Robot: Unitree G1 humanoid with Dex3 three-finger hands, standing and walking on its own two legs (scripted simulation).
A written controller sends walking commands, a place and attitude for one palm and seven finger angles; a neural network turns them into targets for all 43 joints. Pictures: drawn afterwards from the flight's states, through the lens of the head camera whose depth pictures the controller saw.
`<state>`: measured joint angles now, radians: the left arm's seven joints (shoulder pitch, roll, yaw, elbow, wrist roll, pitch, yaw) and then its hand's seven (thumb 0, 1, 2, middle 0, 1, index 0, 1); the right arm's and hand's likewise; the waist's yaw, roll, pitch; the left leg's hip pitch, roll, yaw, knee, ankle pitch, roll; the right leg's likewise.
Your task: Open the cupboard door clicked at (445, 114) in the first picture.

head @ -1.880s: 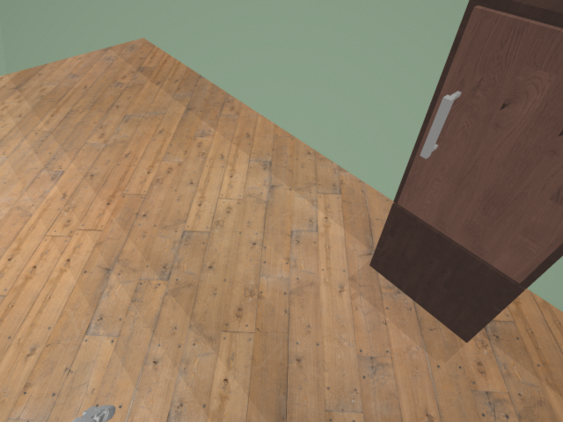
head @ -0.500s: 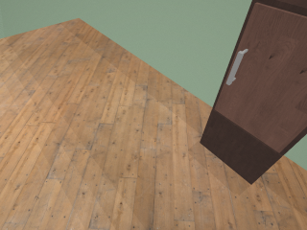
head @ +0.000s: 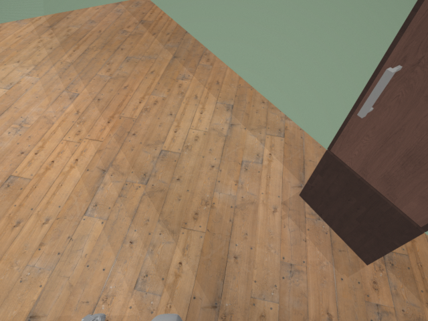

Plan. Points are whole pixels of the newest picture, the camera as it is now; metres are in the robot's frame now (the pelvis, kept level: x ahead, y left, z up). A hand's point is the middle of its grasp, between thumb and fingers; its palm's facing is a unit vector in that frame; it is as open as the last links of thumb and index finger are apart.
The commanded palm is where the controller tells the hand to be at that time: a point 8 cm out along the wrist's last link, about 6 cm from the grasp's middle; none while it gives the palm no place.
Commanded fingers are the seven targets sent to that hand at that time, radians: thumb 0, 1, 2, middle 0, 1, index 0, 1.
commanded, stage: walk to a spot facing it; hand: left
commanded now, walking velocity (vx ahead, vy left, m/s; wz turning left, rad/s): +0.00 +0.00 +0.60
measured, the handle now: (379, 92) +0.75 -0.48 +0.00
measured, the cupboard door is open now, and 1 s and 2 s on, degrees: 0 0 0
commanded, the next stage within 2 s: turn to face it in 0.92 s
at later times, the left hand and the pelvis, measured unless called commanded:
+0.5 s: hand out of the picture +0.04 +0.24 -0.15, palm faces +0.25 -0.94 -0.25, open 7.4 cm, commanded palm none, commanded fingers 0.00 0.90 0.90 -0.20 -0.30 -0.20 -0.30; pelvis +0.00 +0.01 +0.01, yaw +15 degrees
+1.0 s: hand out of the picture -0.07 +0.18 -0.18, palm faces +0.58 -0.78 -0.23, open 7.4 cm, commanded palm none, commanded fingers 0.00 0.90 0.90 -0.20 -0.30 -0.20 -0.30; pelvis +0.06 +0.03 -0.01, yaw +35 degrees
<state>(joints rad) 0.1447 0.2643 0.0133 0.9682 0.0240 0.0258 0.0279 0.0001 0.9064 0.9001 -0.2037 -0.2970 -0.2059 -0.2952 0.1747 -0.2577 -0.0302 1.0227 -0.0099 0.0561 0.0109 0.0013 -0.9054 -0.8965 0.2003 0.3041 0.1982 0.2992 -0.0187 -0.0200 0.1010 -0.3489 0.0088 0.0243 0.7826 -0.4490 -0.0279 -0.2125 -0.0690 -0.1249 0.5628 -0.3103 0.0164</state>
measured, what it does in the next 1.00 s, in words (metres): steps on the spot, turning left: right foot, then left foot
